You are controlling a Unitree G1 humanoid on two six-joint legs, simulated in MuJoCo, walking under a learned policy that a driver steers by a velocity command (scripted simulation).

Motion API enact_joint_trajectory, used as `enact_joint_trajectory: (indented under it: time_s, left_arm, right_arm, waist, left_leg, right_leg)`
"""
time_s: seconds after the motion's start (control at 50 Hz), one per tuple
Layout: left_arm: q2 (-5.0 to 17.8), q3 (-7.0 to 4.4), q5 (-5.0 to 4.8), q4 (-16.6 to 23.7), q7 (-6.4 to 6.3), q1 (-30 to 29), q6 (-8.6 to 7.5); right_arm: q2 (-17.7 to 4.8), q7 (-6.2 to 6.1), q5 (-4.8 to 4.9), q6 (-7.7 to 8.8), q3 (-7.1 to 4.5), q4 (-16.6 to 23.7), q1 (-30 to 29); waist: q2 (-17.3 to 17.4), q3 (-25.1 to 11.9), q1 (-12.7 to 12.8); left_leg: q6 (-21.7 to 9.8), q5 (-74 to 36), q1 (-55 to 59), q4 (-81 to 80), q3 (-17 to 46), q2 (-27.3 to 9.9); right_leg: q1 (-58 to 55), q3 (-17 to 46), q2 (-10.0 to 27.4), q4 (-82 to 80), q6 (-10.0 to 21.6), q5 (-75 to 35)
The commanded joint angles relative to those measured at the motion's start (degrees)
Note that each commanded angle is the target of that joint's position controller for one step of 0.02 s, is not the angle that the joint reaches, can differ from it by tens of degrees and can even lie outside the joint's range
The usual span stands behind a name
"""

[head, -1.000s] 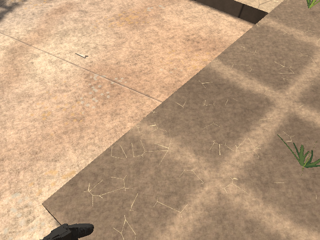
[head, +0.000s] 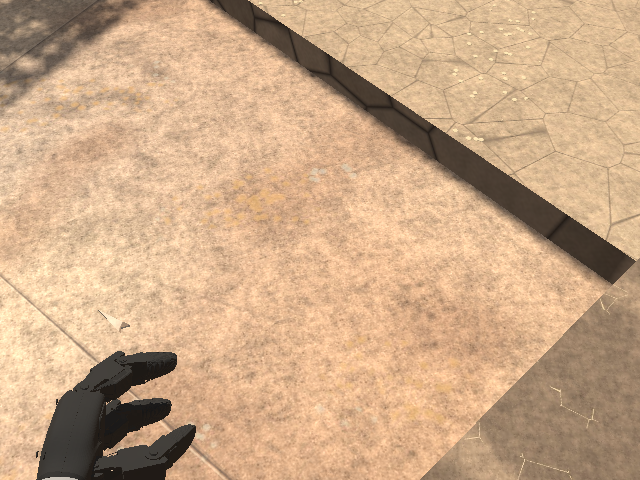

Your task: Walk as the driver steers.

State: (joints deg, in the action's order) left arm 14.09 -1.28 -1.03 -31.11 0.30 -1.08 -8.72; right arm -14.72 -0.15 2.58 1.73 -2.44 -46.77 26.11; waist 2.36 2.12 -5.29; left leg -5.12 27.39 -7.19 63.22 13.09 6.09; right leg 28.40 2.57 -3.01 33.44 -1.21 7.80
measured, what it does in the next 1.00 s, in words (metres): goes down: left foot 0.12 m lower, then right foot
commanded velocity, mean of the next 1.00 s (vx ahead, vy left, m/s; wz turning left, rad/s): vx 1.00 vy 0.00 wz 0.18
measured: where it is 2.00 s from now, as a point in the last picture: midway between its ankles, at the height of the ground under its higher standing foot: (236, 106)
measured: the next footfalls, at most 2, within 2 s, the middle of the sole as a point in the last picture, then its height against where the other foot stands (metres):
left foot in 0.44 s outside the picture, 0.12 m lower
right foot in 0.86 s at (214, 293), level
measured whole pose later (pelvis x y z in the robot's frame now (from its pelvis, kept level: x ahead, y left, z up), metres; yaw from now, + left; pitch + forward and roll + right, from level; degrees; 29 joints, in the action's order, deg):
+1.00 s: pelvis +0.88 +0.21 -0.12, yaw +7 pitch -2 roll +0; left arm 16.0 -3.5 -0.4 -44.2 3.0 21.5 -4.2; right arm -14.6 1.0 0.6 8.4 -0.8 -40.3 6.1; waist -0.4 4.0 3.1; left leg -3.9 20.0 -19.3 77.3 7.3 1.4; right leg 21.5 0.4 -9.8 36.3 9.2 13.1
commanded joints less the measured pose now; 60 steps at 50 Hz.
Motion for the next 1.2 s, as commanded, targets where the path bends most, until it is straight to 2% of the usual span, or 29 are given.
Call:
enact_joint_trajectory:
  time_s: [0.02, 0.06, 0.1, 0.14, 0.16, 0.18, 0.24, 0.34, 0.38, 0.42, 0.44, 0.46, 0.48, 0.5, 0.54, 0.58, 0.62, 0.78, 0.82, 0.86, 0.88, 0.9, 0.92, 0.94, 0.96, 1.02, 1.1, 1.14, 1.2]
  left_arm:
    - [7.03, -4.05, 0.91, -2.37, -0.85, 20.29, 1.88]
    - [5.94, -3.74, 2.24, -5.03, -0.72, 17.52, 1.91]
    - [3.90, -3.19, 0.75, -6.57, -0.35, 14.47, 1.45]
    - [7.14, -4.32, 0.04, -8.37, -0.24, 14.47, 1.34]
    - [9.30, -5.10, 0.77, -8.64, -0.27, 14.65, 0.87]
    - [8.24, -4.79, 0.12, -8.52, -0.47, 12.19, 0.09]
    - [9.69, -4.69, 0.27, -9.16, -2.03, 12.64, 0.00]
    - [13.70, -5.35, -0.81, -10.60, -1.48, 20.83, 1.75]
    - [15.95, -5.46, -1.76, -10.93, -1.29, 22.82, 3.02]
    - [15.00, -4.49, -1.01, -12.57, -0.74, 22.83, 3.53]
    - [11.79, -4.05, -1.33, -12.74, -0.72, 18.79, 2.85]
    - [3.55, -1.07, 0.83, -9.59, -0.40, 28.66, 0.92]
    - [7.30, -0.70, -0.93, -10.06, 0.09, 30.37, -0.39]
    - [10.16, -1.16, -4.28, -6.68, -0.15, 22.92, -0.63]
    - [9.38, -0.70, -3.91, -7.19, -2.00, 16.96, 1.39]
    - [8.53, -1.35, -2.06, -9.74, -1.51, 19.18, 4.16]
    - [4.98, -0.83, -0.81, -8.99, -1.18, 17.07, 5.53]
    - [3.82, -0.44, -0.91, -4.89, 3.26, 3.38, 3.24]
    - [7.55, -2.62, -1.74, -5.99, 3.77, 12.24, 3.98]
    - [15.01, -6.34, -1.62, -12.83, 2.90, 39.18, 6.64]
    - [14.89, -5.85, -1.68, -16.35, 2.00, 43.17, 8.12]
    - [13.38, -4.45, 0.69, -12.70, 2.14, 35.38, 6.45]
    - [10.26, -4.12, 1.27, -9.93, 2.13, 32.24, 5.32]
    - [9.12, -3.94, 1.47, -9.43, 2.35, 30.42, 4.02]
    - [9.11, -3.96, 1.03, -8.85, 3.00, 26.35, 3.03]
    - [8.57, -3.70, -0.24, -6.91, 2.22, 19.97, 2.44]
    - [7.44, -3.17, -1.36, -8.31, -0.33, 22.49, 3.32]
    - [8.51, -3.66, -1.21, -8.99, -0.86, 23.39, 4.28]
    - [8.75, -4.23, -1.95, -10.34, -1.18, 25.06, 4.47]
  right_arm:
    - [-8.45, -0.69, -0.47, 1.05, -1.06, 8.70, -6.75]
    - [-5.98, 0.25, -1.18, 0.61, -1.41, 10.99, -10.37]
    - [-3.77, 0.56, 0.71, -0.79, -1.09, 12.85, -11.94]
    - [-2.17, 1.27, -0.50, -1.11, -0.16, 14.49, -13.36]
    - [-3.00, 1.87, -1.59, -0.71, -0.43, 13.37, -11.35]
    - [-5.21, 2.57, -0.63, -0.07, -1.56, 11.96, -10.89]
    - [-6.27, 4.05, -1.64, 0.78, -1.84, 13.29, -16.71]
    - [-7.84, 6.06, -1.31, 0.18, -1.98, 15.49, -24.02]
    - [-8.70, 5.49, -2.02, -0.43, -2.78, 13.62, -17.86]
    - [-12.67, 4.02, -1.86, -0.93, -5.58, 6.80, 3.34]
    - [-14.50, 2.98, -1.90, -0.80, -6.23, 3.05, 11.62]
    - [-18.62, 2.64, -3.51, 0.99, -4.57, 4.29, 6.65]
    - [-15.39, 2.49, -3.02, 0.66, -4.69, 6.02, 9.57]
    - [-17.10, 2.48, -2.67, 0.98, -5.70, 3.86, 9.24]
    - [-10.08, 2.11, -3.24, 3.15, -3.01, 4.09, -3.24]
    - [-5.17, 2.50, -3.99, 5.58, -1.49, 3.67, -10.48]
    - [-5.82, 1.63, -4.84, 6.10, -1.43, 2.63, -12.25]
    - [-9.65, -1.61, -3.46, 4.64, -1.89, 0.10, -5.55]
    - [-13.18, -2.47, -4.44, 2.63, -2.81, 1.32, -7.82]
    - [-14.84, -1.96, -3.65, 1.94, -3.30, 4.38, -17.81]
    - [-5.90, -0.24, -3.75, 3.51, -1.05, 5.01, -19.70]
    - [1.83, 1.50, -1.23, 6.08, 1.41, 10.09, -10.50]
    - [-4.69, 2.26, -0.84, 8.32, 1.14, 10.94, -13.24]
    - [-7.09, 2.21, 0.25, 9.03, 0.36, 12.47, -18.61]
    - [-6.55, 1.58, -0.77, 9.01, 0.33, 12.48, -20.02]
    - [-7.24, 0.49, -3.33, 7.45, -0.27, 11.65, -18.38]
    - [-3.58, -0.16, -4.14, 6.19, 0.78, 16.47, -30.29]
    - [-1.46, 0.21, -3.61, 6.25, 1.13, 18.59, -34.28]
    - [-5.07, 0.15, -1.40, 6.70, -0.79, 20.11, -35.26]
  waist:
    - [-7.13, -10.29, 12.68]
    - [-4.98, -2.12, 8.57]
    - [-7.15, 1.41, 6.27]
    - [-5.97, 2.21, 5.65]
    - [-3.25, 0.27, 5.14]
    - [-1.08, 2.26, 3.21]
    - [-2.51, 2.48, 4.76]
    - [-0.41, 7.94, 6.47]
    - [-2.67, 3.99, 3.25]
    - [-4.34, -2.98, -6.19]
    - [9.54, -1.67, -11.68]
    - [20.89, -10.37, 0.60]
    - [11.57, -24.17, -3.22]
    - [4.57, -23.34, -3.35]
    - [-7.50, -8.36, 2.02]
    - [-6.21, 1.75, 7.51]
    - [-0.01, 5.16, 8.38]
    - [-2.86, 3.19, 2.56]
    - [4.22, -3.56, 9.06]
    - [5.02, -13.07, 24.30]
    - [-12.31, -7.60, 23.11]
    - [-28.86, -13.23, 9.65]
    - [-17.65, -14.91, 12.47]
    - [-7.68, -8.23, 11.14]
    - [2.32, -3.18, 7.36]
    - [1.00, -0.42, 2.92]
    - [-1.95, 4.48, 6.62]
    - [-5.06, 3.53, 9.22]
    - [-7.69, 1.04, 10.38]
  left_leg:
    - [1.66, -7.21, -39.63, 16.24, -4.48, -8.75]
    - [1.48, -8.80, -34.73, 10.69, -4.75, -12.78]
    - [1.50, -6.62, -34.04, 4.22, -5.68, -15.77]
    - [2.47, -10.78, -34.63, 1.13, -7.22, -17.56]
    - [2.52, -19.54, -34.11, 3.27, -7.02, -17.52]
    - [1.47, -27.56, -35.44, -3.65, -3.40, -18.24]
    - [1.32, -53.52, -22.04, -19.09, -10.04, -13.28]
    - [-0.75, -48.77, -24.91, -28.97, -16.53, -9.72]
    - [-1.84, -42.14, -17.26, -28.70, -21.31, -6.09]
    - [-7.66, -39.51, 7.19, -31.96, -16.75, -6.74]
    - [-12.37, -49.04, 22.03, -40.87, -8.26, -12.13]
    - [-11.37, -72.47, 39.63, -18.10, -1.00, -16.87]
    - [-17.31, -63.99, 42.60, -19.35, 6.82, -22.05]
    - [-22.70, -25.80, 36.21, -39.16, 20.00, -27.45]
    - [-17.73, -4.50, 15.53, -47.17, 21.35, -28.25]
    - [-12.69, -12.97, -8.16, -46.58, 12.36, -26.22]
    - [-7.98, -18.84, -18.73, -51.41, -3.14, -19.73]
    - [1.27, -57.62, 9.61, -51.28, -23.57, -16.12]
    - [2.84, -85.38, 14.02, -38.96, -24.70, -17.11]
    - [2.40, -88.06, 0.45, -8.33, -23.44, -16.39]
    - [4.39, -21.51, -16.16, 19.88, -22.13, -4.94]
    - [4.88, 6.40, -38.43, 35.15, -10.23, 2.34]
    - [0.57, 0.47, -40.76, 30.41, -3.58, -0.73]
    - [-0.96, -4.07, -40.02, 23.05, -3.79, -2.75]
    - [-0.71, -7.25, -36.31, 16.68, -3.76, -4.82]
    - [3.30, -10.40, -28.17, 4.84, -3.22, -8.00]
    - [8.12, -20.37, -23.06, -17.37, -9.06, -6.63]
    - [9.13, -29.88, -15.71, -27.72, -10.81, -3.93]
    - [9.96, -34.62, -9.79, -35.00, -7.63, -2.90]
  right_leg:
    - [-45.03, 30.03, 21.42, -15.03, 11.26, 18.47]
    - [-30.08, 19.34, 18.78, -17.23, 11.12, 5.32]
    - [-23.44, 12.43, 18.44, -20.82, 10.88, 3.37]
    - [-21.15, 8.11, 20.07, -22.35, 12.66, -2.12]
    - [-22.35, 5.59, 20.68, -20.15, 13.39, -5.30]
    - [-21.87, 1.61, 18.55, -19.70, 10.50, -3.37]
    - [-13.98, -11.58, 12.10, -18.76, 5.34, 0.59]
    - [-26.70, -16.74, 15.63, -9.82, 2.59, -11.95]
    - [-31.15, -17.96, 16.71, 3.60, 1.94, -36.23]
    - [-21.26, -14.53, 16.87, 32.52, 3.50, -45.79]
    - [-4.18, -15.11, 5.04, 67.88, 0.73, 4.03]
    - [18.76, -1.89, 4.21, 80.70, 3.09, 34.58]
    - [18.65, 10.71, 2.44, 75.49, 4.55, 33.47]
    - [23.63, 6.38, 2.75, 68.20, 2.82, 27.60]
    - [25.03, 5.05, 9.76, 61.64, 3.05, 16.39]
    - [16.10, 9.59, 14.30, 49.90, 1.51, 5.83]
    - [10.02, 7.24, 14.81, 38.83, -0.97, 0.78]
    - [8.77, -8.61, 4.86, 4.67, 5.52, -19.05]
    - [-2.24, -12.54, -0.75, 8.23, 7.68, -10.95]
    - [-33.67, -7.62, -0.73, 10.52, 11.55, -5.26]
    - [-40.44, 0.51, 2.21, 8.43, 13.66, -2.07]
    - [-50.18, 35.72, 12.08, -5.36, 26.26, 19.72]
    - [-49.79, 48.31, 15.66, -18.24, 25.38, 34.44]
    - [-41.69, 47.73, 15.37, -22.12, 22.63, 34.91]
    - [-31.93, 44.37, 13.87, -22.04, 21.10, 29.08]
    - [-19.38, 30.66, 6.78, -21.02, 20.69, 10.12]
    - [-7.79, 20.19, 1.35, -21.39, 17.57, -2.58]
    - [-3.37, 18.77, -0.47, -20.88, 14.56, -1.04]
    - [-8.09, 23.42, 1.13, -17.96, 12.59, 3.37]
Velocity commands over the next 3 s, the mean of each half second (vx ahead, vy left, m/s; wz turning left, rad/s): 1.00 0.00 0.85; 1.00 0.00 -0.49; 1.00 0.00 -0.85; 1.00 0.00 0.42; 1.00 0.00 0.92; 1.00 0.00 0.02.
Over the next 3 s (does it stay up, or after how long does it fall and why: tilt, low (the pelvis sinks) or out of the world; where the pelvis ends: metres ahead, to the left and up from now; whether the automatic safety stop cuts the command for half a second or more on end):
stays up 2.54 0.38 -0.01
